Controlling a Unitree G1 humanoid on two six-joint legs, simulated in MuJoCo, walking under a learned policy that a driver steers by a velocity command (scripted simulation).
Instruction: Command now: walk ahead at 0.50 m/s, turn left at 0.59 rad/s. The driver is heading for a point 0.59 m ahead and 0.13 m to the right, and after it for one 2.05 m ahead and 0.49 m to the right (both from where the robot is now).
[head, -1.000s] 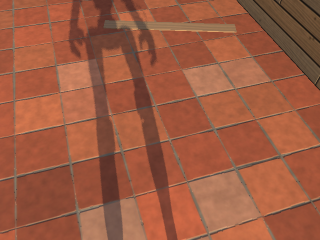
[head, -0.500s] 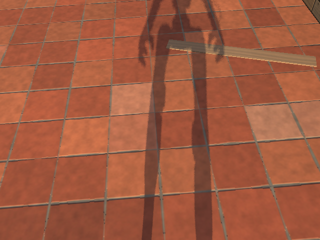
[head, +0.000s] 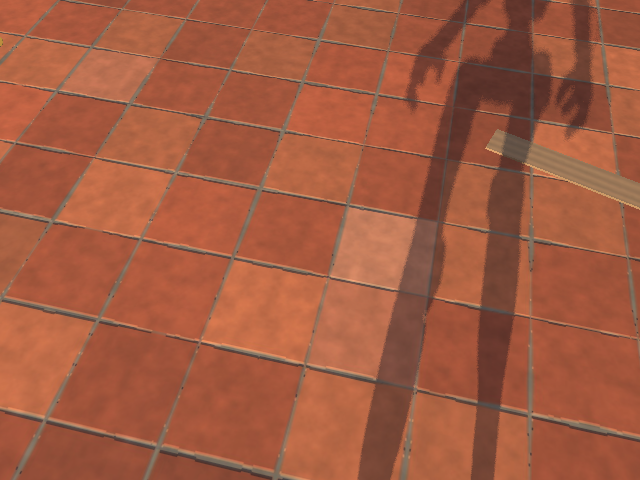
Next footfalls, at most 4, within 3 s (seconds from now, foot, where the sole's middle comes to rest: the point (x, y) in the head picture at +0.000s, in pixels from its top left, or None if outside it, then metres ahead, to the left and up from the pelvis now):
0.34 right None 0.37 -0.11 -0.78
0.86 left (307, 378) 0.68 0.02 -0.78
1.38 right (442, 326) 0.82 -0.30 -0.78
1.90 left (405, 217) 1.16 -0.24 -0.78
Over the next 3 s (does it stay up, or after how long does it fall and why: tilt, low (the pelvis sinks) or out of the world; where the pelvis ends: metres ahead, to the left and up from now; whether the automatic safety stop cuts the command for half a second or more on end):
stays up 1.56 -0.32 -0.01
